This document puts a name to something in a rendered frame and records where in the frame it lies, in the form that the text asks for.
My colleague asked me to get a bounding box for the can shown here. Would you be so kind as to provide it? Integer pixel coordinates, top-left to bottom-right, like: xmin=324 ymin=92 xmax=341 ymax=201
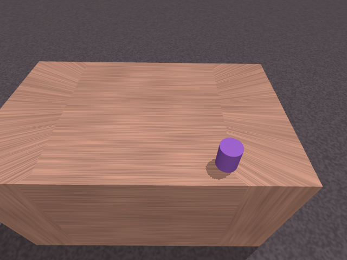
xmin=215 ymin=138 xmax=244 ymax=173

